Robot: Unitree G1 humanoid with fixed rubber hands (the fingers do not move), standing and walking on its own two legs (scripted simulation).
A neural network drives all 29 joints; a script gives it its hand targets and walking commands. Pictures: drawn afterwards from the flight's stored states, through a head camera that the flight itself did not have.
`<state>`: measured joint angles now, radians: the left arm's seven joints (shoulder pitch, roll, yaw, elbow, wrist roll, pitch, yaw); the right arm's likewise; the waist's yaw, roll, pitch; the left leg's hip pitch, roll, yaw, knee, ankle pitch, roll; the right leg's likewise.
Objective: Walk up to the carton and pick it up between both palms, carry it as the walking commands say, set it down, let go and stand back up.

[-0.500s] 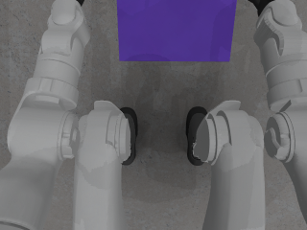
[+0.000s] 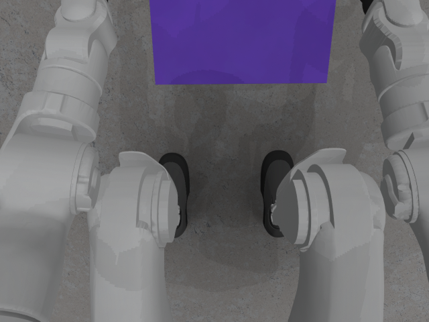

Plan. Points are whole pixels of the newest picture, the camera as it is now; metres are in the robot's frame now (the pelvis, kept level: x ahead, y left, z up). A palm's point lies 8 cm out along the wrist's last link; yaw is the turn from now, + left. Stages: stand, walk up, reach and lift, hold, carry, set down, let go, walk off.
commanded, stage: reach and lift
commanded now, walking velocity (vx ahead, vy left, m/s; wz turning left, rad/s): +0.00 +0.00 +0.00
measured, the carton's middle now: (236, 10) +0.52 -0.02 -0.23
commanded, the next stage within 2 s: none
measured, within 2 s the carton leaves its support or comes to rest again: leaves its support in 1.04 s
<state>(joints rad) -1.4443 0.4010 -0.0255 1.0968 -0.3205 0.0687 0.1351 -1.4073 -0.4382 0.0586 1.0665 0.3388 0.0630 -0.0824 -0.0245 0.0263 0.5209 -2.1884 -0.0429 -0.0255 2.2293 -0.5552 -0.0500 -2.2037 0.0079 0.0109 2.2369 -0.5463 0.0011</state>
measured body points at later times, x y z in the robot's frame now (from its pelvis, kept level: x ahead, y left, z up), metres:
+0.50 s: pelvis +0.00 +0.00 +0.01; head +0.38 -0.02 +0.24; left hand +0.57 +0.12 -0.18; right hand +0.55 -0.18 -0.19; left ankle +0.13 +0.13 -0.32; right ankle +0.13 -0.12 -0.32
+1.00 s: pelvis +0.00 +0.00 -0.01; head +0.36 -0.01 +0.24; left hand +0.57 +0.12 -0.17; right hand +0.55 -0.17 -0.19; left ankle +0.13 +0.13 -0.32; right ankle +0.13 -0.12 -0.32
